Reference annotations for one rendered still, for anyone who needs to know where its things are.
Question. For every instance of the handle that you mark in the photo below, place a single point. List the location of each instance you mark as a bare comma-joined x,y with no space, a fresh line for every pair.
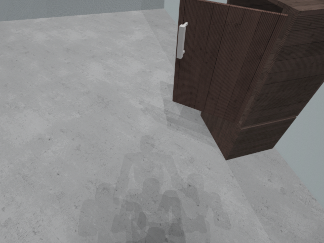
181,39

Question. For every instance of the cupboard door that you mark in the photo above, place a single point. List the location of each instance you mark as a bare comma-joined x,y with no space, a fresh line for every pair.
226,48

